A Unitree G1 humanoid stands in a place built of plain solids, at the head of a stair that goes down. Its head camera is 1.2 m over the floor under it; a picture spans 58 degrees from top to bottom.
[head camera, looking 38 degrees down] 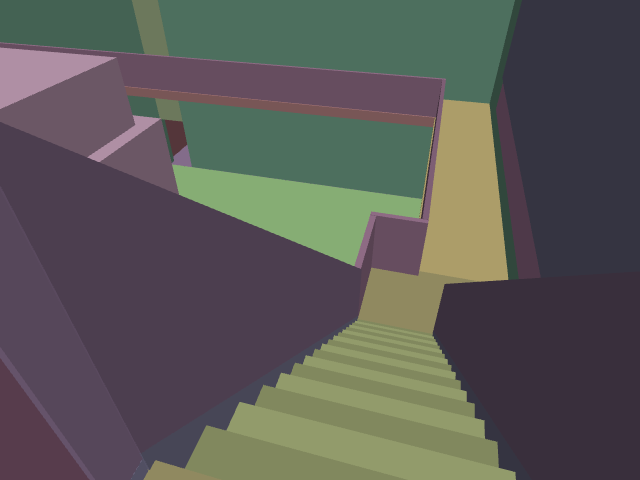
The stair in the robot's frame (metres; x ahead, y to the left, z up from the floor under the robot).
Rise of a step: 0.21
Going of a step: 0.23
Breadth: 1.08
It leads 15 degrees to the right of straight ahead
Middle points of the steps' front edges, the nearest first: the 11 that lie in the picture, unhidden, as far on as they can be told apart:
0.64 -0.13 -0.21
0.86 -0.19 -0.42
1.08 -0.25 -0.63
1.29 -0.30 -0.84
1.51 -0.36 -1.06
1.73 -0.42 -1.27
1.95 -0.48 -1.48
2.16 -0.54 -1.69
2.38 -0.60 -1.90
2.60 -0.66 -2.11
2.82 -0.71 -2.32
